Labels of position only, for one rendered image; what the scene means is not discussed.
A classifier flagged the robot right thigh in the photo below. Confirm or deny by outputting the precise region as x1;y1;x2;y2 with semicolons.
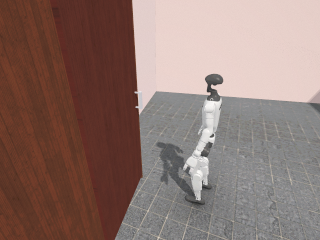
197;139;209;167

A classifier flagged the left robot upper arm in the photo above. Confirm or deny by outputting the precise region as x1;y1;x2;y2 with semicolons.
202;102;216;136

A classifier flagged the left robot hand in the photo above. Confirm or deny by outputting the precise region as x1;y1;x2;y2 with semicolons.
183;156;198;175

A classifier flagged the left robot foot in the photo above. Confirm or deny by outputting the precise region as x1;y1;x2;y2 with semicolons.
185;195;205;205

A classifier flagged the left robot forearm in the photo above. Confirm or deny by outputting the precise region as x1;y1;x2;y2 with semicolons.
192;129;210;159

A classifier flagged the wardrobe door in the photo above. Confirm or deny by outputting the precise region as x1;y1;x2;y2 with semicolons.
0;0;105;240
50;0;142;240

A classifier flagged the handle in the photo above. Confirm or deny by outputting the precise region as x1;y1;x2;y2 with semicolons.
134;91;143;109

